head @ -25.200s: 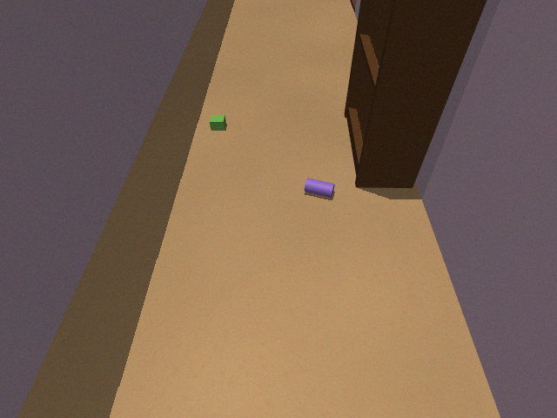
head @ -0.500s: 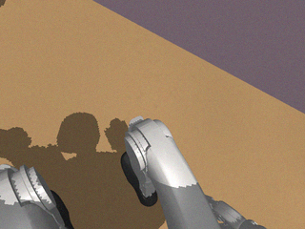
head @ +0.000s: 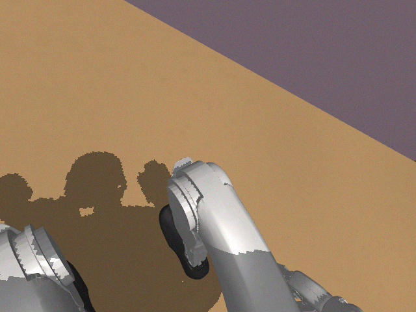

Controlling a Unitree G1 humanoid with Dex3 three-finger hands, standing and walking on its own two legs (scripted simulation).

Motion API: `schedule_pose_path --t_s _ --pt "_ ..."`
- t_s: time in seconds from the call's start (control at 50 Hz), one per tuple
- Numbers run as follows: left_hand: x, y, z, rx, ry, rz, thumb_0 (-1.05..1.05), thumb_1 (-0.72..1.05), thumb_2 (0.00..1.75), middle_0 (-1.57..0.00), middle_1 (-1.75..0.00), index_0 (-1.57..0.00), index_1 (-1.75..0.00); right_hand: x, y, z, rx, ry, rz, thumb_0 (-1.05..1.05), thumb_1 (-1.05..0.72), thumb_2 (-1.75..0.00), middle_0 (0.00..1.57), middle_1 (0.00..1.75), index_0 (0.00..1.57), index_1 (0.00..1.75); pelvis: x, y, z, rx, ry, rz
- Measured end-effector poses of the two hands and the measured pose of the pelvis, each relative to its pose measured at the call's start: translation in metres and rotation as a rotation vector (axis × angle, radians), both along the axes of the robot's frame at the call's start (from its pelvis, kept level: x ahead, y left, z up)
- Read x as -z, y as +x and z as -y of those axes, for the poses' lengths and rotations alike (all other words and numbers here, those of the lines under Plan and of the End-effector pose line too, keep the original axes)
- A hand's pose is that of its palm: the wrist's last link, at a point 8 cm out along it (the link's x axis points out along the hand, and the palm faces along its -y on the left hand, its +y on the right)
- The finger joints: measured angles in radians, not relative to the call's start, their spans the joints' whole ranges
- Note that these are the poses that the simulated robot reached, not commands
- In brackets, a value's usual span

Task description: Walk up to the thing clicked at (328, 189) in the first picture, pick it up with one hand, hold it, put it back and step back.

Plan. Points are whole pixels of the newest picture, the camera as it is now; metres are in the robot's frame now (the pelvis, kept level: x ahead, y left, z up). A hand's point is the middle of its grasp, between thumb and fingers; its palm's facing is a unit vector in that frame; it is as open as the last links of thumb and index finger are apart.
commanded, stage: open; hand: left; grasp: from above
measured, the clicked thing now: out of the picture +0.45 +0.38 -0.28
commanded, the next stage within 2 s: withdraw in 0.38 s
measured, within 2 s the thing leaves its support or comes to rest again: neither
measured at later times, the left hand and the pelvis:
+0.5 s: hand out of the picture +0.44 +0.38 -0.24, palm faces -0.30 -0.31 -0.90, open 14.0 cm; pelvis +0.00 +0.00 +0.00, yaw +0 degrees
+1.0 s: hand out of the picture +0.40 +0.41 -0.11, palm faces -0.50 -0.12 -0.86, open 14.1 cm; pelvis +0.00 +0.00 +0.03, yaw +4 degrees
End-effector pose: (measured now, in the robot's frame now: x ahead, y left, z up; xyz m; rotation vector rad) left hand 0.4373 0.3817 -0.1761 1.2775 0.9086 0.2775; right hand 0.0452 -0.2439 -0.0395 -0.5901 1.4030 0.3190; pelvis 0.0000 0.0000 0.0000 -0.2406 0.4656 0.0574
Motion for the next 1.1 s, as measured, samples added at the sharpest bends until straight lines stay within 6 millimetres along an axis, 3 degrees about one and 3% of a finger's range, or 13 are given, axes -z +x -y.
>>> schedule_pose_path --t_s 0.28,0.66,0.72,0.82,0.9,0.96,1.1 --pt "0.000 0.000 -0.002 0.000 -0.004 -0.003 0.00 -0.51 1.04 -0.15 -0.98 -0.12 -1.00 -0.005 -0.004 0.000 -0.002 -0.013 -0.007 0.01 -0.89 -0.90 0.20 0.30 0.20 0.30 -0.002 -0.002 -0.001 0.000 -0.004 0.003" --pt "-0.004 0.007 -0.002 0.025 0.000 0.018 0.00 -0.51 1.01 -0.10 -0.99 -0.09 -0.99 -0.007 -0.006 0.002 0.008 -0.018 -0.022 0.01 -0.90 -0.90 0.20 0.30 0.20 0.30 -0.005 -0.002 0.000 0.001 -0.004 -0.004" --pt "-0.017 0.014 -0.007 0.067 0.009 0.053 0.00 -0.51 1.00 -0.10 -0.98 -0.09 -0.98 -0.005 -0.002 0.003 0.017 -0.018 -0.021 0.01 -0.90 -0.90 0.20 0.30 0.20 0.30 -0.007 0.000 0.001 -0.001 -0.002 -0.017" --pt "-0.064 0.021 -0.018 0.203 0.059 0.097 0.01 -0.51 0.99 -0.10 -0.97 -0.09 -0.97 0.005 0.020 0.005 0.046 0.003 0.017 0.01 -0.90 -0.90 0.21 0.30 0.20 0.30 -0.010 0.006 0.002 -0.012 0.002 -0.052" --pt "-0.100 0.004 -0.032 0.256 0.085 -0.001 0.01 -0.50 0.98 -0.10 -0.96 -0.08 -0.97 0.015 0.048 0.008 0.081 0.024 0.092 0.01 -0.90 -0.90 0.21 0.30 0.20 0.30 -0.015 0.007 0.000 -0.029 0.013 -0.066" --pt "-0.120 -0.013 -0.031 0.323 0.070 -0.091 0.01 -0.50 0.98 -0.09 -0.96 -0.08 -0.97 0.021 0.068 0.007 0.085 0.040 0.139 0.01 -0.90 -0.90 0.20 0.30 0.20 0.30 -0.021 0.003 0.000 -0.045 0.030 -0.061" --pt "-0.132 -0.046 -0.016 0.480 -0.071 -0.149 0.00 -0.47 0.97 -0.11 -0.96 -0.10 -0.96 0.019 0.099 0.009 0.050 -0.002 0.199 0.01 -0.90 -0.90 0.20 0.30 0.20 0.30 -0.032 -0.007 0.003 -0.066 0.055 -0.046"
